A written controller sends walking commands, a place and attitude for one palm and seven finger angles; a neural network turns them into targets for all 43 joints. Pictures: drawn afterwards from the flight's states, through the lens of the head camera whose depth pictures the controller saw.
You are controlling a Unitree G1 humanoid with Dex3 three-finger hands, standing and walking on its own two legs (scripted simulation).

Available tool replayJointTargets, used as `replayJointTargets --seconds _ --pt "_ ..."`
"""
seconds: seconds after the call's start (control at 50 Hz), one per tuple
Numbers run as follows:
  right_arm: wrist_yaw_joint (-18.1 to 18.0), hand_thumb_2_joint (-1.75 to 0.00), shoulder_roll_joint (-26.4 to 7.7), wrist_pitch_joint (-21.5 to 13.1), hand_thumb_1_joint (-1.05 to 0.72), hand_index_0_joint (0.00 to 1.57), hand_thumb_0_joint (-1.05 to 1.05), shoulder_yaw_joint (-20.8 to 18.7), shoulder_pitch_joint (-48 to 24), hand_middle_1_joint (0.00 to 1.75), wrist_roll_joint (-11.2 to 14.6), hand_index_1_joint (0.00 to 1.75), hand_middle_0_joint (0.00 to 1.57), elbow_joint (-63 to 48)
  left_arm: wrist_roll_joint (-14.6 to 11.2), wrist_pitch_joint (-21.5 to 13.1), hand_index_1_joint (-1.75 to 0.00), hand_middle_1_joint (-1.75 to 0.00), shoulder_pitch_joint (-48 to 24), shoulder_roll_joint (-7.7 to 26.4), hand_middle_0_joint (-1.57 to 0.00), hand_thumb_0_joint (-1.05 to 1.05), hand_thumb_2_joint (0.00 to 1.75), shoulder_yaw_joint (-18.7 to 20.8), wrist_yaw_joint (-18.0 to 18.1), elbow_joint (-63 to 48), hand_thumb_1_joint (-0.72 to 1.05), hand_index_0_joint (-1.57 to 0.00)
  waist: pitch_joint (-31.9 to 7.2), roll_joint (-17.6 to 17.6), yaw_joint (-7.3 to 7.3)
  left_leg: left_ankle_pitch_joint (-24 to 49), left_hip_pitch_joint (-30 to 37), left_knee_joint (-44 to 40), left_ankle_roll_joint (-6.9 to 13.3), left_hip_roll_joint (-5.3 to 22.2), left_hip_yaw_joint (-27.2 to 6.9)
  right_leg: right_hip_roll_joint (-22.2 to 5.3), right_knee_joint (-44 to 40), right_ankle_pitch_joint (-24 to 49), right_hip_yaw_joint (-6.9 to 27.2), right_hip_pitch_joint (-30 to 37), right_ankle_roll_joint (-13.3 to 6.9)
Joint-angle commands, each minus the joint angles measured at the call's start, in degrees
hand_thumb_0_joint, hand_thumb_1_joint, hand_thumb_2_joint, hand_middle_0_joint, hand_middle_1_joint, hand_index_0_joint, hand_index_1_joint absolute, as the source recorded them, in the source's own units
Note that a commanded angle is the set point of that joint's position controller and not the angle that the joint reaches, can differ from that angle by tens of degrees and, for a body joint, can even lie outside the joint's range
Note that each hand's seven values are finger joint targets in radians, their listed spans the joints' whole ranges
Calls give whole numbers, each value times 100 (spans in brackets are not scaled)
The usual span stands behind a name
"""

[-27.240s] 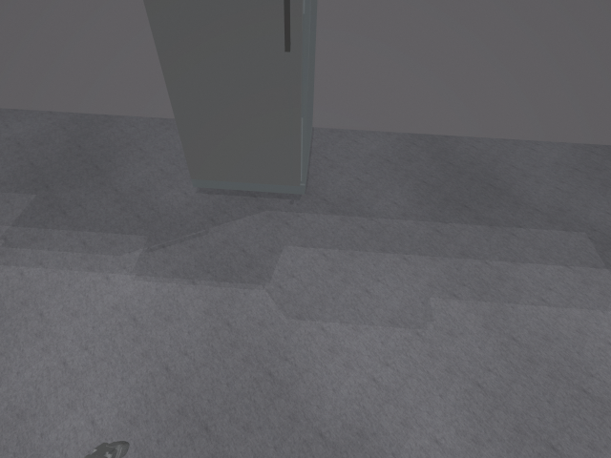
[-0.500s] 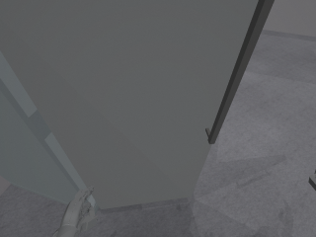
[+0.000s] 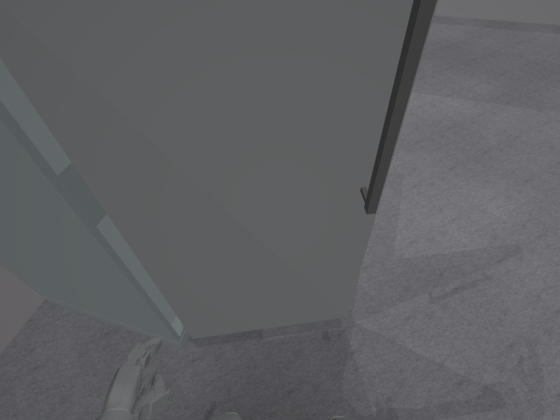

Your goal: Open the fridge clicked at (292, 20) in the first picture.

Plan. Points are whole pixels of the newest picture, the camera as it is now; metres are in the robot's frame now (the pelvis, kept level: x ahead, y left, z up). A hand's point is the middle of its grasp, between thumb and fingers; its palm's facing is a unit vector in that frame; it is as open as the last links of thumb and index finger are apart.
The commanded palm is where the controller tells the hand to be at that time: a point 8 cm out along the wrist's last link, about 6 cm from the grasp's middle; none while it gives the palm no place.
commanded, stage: step back with the hand held close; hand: right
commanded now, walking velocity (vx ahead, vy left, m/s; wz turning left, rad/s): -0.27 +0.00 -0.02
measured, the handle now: (394, 90) +0.50 -0.14 +0.22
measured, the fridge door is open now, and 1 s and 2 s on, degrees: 65 65 65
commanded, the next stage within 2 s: stop stepping back and stand still in 0.56 s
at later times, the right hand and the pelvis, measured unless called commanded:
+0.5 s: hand out of the picture +0.14 -0.26 +0.18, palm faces +0.34 +0.81 -0.47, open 7.4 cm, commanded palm +0.08 -0.30 +0.19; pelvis -0.07 +0.00 +0.01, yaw +2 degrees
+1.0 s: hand out of the picture +0.01 -0.30 +0.18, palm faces +0.46 +0.81 -0.35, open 7.4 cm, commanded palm -0.04 -0.32 +0.19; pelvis -0.18 -0.03 +0.02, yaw +1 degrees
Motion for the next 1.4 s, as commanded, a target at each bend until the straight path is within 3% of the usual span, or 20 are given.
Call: replayJointTargets --seconds 0.0,0.1,0.24,0.3,0.36,0.4,0.48,0.54,0.66,0.72,0.78,0.84,0.88,0.98,1.04,1.08,1.2,1.26,1.34,1.38 --pt "-164 -90 -1218 -555 -90 20 0 -1127 -352 30 -137 30 20 -1216 53 -480 -30 -30 -523 777 -20 0 90 378 96 -982 90 -20 -604 -1667 -23 -652 1591 1939 53 -480 -210 -1683 -2845 -2525 2297 -1547 -677" --pt "-23 -90 -938 -585 -90 20 0 -709 1 30 31 30 20 -1133 53 -672 -30 -30 -434 771 -20 0 90 325 -37 -739 90 -20 -836 -1402 -56 -950 726 -351 138 -424 -68 -1373 -1955 136 1767 678 -406" --pt "92 -90 -1181 -446 -90 20 0 -655 -325 30 139 30 20 -1143 -16 -434 -30 -30 -570 737 -20 0 90 364 33 -771 90 -20 -2022 -201 -104 2128 814 -926 -7 -11 -470 -888 -919 2740 613 2188 42" --pt "88 -90 -1366 -394 -90 20 0 -873 92 30 240 30 20 -1215 -40 -255 -30 -30 -760 643 -20 0 90 345 19 -976 90 -20 -1725 -192 -81 1300 519 -1071 41 142 -652 -752 -963 1201 537 1588 66" --pt "14 -90 -1568 -406 -90 20 0 -986 173 30 307 30 20 -1266 -65 -156 -30 -30 -668 514 -20 0 90 343 27 -919 90 -20 -1035 674 10 -24 -639 -2097 810 1237 -1600 -77 561 -560 229 1251 383" --pt "-31 -90 -1527 -347 -90 20 0 -967 85 30 226 30 20 -1104 31 -76 -30 -30 -731 421 -20 0 90 295 12 -852 90 -20 -624 802 -17 1158 -554 -1997 1236 1664 -1779 -34 1705 -984 452 428 409" --pt "-64 -90 -1410 -265 -90 20 0 -845 -253 30 80 30 20 -802 88 -24 -30 -30 -637 563 -20 0 90 177 130 -776 90 -20 -559 -137 140 3049 595 -442 485 672 -794 -252 -1482 1020 375 505 301" --pt "9 -90 -1444 -478 -90 20 0 -849 -32 30 148 30 20 -1124 53 -284 -30 -30 -646 731 -20 0 90 340 89 -981 90 -20 -1503 -1796 -115 -1024 644 1117 146 -495 -398 -1598 -1959 3464 1790 965 -326" --pt "-6 -90 -1079 -332 -90 20 0 -646 548 30 204 30 20 -1720 69 -669 -30 -30 -307 741 -20 0 90 435 -111 -730 90 -20 -1607 -1227 -41 -1435 311 1332 84 -571 -242 -1503 -2343 1436 1679 1514 -447" --pt "-76 -90 -1231 -160 -90 20 0 -784 451 30 227 30 20 -1498 100 -630 -30 -30 -451 721 -20 0 90 353 -40 -752 90 -20 -1187 -1542 -21 -1616 1190 192 211 -782 228 -1131 -3345 -1973 1498 680 -61" --pt "-23 -90 -1284 -38 -90 20 0 -715 255 30 215 30 20 -1197 130 -558 -30 -30 -445 710 -20 0 90 301 38 -710 90 -20 -988 -1473 -4 -1217 2022 -1872 364 -833 405 -527 -3026 -1893 791 607 563" --pt "-14 -90 -1543 -30 -90 20 0 -862 -71 30 280 30 20 -1019 216 -448 -30 -30 -406 635 -20 0 90 245 33 -589 90 -20 -1032 379 30 -1088 -243 -2877 1075 1098 -1207 -19 431 -284 243 1752 408" --pt "21 -90 -1026 160 -90 20 0 -371 -656 30 288 30 20 -542 43 -432 -30 -30 -374 668 -20 0 90 332 86 -470 90 -20 -525 1324 97 -2731 -817 -2845 1349 1471 -1709 -74 1590 -671 552 973 455" --pt "-90 -90 -993 70 -90 20 0 -150 -1323 30 25 30 20 -259 55 -407 -30 -30 -490 699 -20 0 90 239 152 -429 90 -20 61 -161 195 -2205 -327 -1660 934 946 -1093 -302 -684 -1035 66 1022 117" --pt "-175 -90 -1247 -173 -90 20 0 -452 -1117 30 40 30 20 -1172 10 -562 -30 -30 -451 818 -20 0 90 242 124 -771 90 -20 -371 -2200 111 -1337 -687 1178 233 -496 190 -1712 -2440 -1011 2606 1666 -555" --pt "-112 -90 -1380 -214 -90 20 0 -644 -836 30 38 30 20 -1424 169 -655 -30 -30 -373 616 -20 0 90 214 28 -615 90 -20 -214 -1560 174 -1658 -712 2181 245 -298 -313 -1967 -3070 -1932 3454 1003 -837" --pt "-87 -90 -1147 -189 -90 20 0 -703 131 30 -17 30 20 -811 127 -588 -30 -30 -405 753 -20 0 90 279 -51 -684 90 -20 -521 -1284 9 -946 2310 -736 343 -402 363 -899 -1998 -2258 772 -727 -135" --pt "-29 -90 -1248 -203 -90 20 0 -758 -363 30 112 30 20 -444 89 -450 -30 -30 -296 673 -20 0 90 361 -34 -735 90 -20 -414 1054 79 -1789 1480 -2309 1380 1626 -2765 -144 1412 -1222 17 -1057 229" --pt "-21 -90 -965 -187 -90 20 0 -488 -613 30 60 30 20 -364 92 -496 -30 -30 -266 605 -20 0 90 287 -54 -498 90 -20 -396 530 188 -1066 209 -1494 1043 1148 -1398 -432 -54 -852 116 680 153" --pt "-26 -90 -994 -293 -90 20 0 -406 -868 30 49 30 20 -742 107 -543 -30 -30 -448 694 -20 0 90 257 4 -488 90 -20 -328 -700 156 -975 -30 -508 578 405 -648 -521 -1403 -430 528 1236 70"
